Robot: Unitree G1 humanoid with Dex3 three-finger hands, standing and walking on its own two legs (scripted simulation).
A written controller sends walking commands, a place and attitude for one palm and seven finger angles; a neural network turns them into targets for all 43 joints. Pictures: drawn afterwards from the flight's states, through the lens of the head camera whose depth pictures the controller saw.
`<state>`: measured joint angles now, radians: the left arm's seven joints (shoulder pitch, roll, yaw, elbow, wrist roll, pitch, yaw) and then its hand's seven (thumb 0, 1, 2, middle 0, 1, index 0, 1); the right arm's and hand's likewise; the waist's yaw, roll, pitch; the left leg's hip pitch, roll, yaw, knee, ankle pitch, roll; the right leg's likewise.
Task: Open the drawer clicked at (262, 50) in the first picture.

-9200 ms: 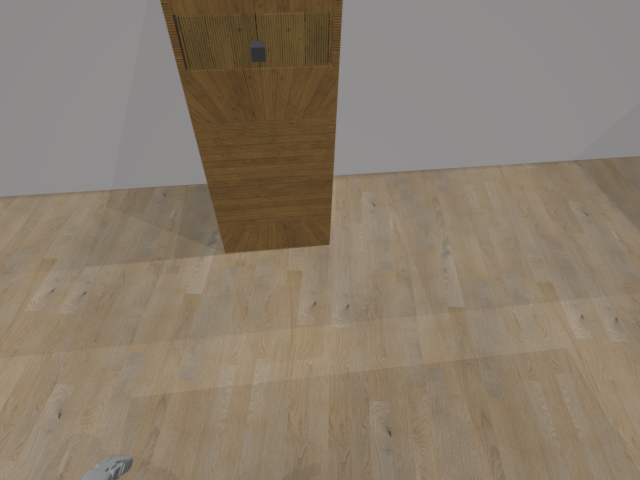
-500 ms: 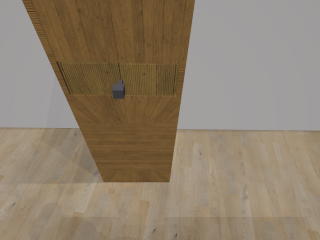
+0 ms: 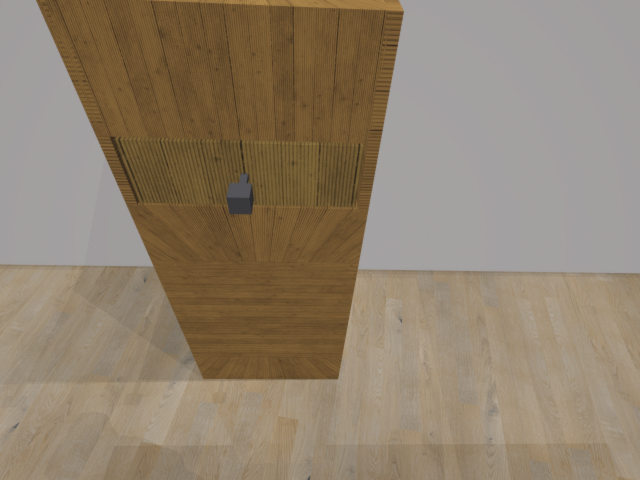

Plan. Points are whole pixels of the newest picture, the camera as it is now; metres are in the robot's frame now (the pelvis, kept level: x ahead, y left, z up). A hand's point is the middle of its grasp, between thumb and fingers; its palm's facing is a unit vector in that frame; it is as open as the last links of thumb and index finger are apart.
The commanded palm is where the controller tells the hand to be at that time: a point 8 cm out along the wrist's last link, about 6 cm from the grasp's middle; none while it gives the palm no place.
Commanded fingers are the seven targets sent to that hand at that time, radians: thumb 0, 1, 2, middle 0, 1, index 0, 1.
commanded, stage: raise the hand with hooked fingers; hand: left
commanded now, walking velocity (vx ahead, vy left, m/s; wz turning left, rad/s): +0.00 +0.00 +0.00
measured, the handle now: (242, 191) +0.52 +0.16 +0.06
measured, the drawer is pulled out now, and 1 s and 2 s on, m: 0.00 0.00 0.00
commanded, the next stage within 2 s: move the hooked fingers above the handle in 1.98 s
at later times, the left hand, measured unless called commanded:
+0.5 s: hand (182, 469) +0.15 +0.18 -0.06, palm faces -0.09 -0.20 -0.98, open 8.8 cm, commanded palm +0.15 +0.20 +0.03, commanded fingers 0.00 0.34 0.66 -0.24 -0.66 -0.24 -0.66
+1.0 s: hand (172, 320) +0.28 +0.20 +0.07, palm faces +0.11 -0.09 -0.99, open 11.7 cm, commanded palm +0.25 +0.21 +0.13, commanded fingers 0.00 -0.24 0.41 -0.28 -1.03 -0.28 -1.03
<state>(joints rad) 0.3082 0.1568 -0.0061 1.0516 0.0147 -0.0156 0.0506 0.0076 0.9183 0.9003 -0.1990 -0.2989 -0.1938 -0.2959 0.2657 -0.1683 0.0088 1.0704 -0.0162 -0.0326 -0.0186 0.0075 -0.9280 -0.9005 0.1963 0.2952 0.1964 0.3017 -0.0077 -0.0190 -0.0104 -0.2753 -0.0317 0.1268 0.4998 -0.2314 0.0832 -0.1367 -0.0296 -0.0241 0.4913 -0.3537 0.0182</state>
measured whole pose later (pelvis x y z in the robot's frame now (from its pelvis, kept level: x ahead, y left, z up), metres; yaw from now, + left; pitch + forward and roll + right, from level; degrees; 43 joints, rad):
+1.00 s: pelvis +0.04 -0.04 -0.01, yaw -2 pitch +5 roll +1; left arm 0.33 0.47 0.00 -0.23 0.92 0.02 0.24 0.00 -0.02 0.50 -0.29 -0.89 -0.29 -0.89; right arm 0.09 -0.28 0.01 0.60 -0.04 0.13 -0.01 0.01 -0.91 -0.90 0.20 0.30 0.20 0.30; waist 0.08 0.05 -0.07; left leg -0.36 -0.06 -0.02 0.60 -0.33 0.03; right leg -0.33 0.09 0.05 0.63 -0.38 -0.08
